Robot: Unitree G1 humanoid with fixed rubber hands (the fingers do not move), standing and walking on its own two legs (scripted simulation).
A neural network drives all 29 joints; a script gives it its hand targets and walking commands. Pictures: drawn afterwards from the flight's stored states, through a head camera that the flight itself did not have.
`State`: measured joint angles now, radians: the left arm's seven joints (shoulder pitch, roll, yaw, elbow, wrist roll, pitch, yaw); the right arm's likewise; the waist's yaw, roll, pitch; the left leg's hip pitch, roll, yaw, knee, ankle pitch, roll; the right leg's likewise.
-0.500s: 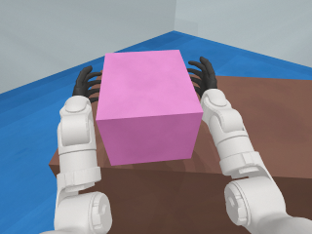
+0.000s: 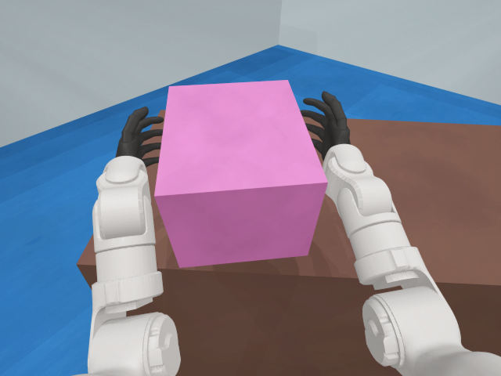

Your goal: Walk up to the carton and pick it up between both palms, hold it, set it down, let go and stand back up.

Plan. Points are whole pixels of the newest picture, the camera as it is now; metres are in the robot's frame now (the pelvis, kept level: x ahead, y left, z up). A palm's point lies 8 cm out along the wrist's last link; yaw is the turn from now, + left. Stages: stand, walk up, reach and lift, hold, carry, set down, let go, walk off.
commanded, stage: hold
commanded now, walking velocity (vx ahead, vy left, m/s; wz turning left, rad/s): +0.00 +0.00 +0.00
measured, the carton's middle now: (236, 168) +0.39 +0.01 +0.17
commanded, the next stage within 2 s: none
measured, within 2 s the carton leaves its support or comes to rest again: neither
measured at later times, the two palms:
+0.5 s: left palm (131, 158) +0.35 +0.16 +0.22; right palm (335, 145) +0.36 -0.14 +0.23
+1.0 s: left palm (131, 158) +0.36 +0.16 +0.22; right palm (334, 144) +0.36 -0.14 +0.22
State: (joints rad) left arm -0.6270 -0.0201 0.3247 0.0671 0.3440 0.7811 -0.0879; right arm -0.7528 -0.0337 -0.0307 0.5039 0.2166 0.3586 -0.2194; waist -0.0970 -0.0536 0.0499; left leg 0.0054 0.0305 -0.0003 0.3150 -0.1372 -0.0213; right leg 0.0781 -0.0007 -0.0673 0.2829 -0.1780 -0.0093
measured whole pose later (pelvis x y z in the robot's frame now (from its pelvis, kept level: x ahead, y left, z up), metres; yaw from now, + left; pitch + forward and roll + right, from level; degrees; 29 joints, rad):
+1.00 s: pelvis +0.00 +0.00 +0.00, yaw +0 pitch -10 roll +0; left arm -0.65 -0.02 0.33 0.09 0.35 0.78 -0.09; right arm -0.77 -0.02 -0.05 0.53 0.20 0.35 -0.21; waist -0.10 -0.05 0.05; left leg 0.00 0.03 0.00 0.31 -0.13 -0.02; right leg 0.07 0.00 -0.07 0.28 -0.17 -0.01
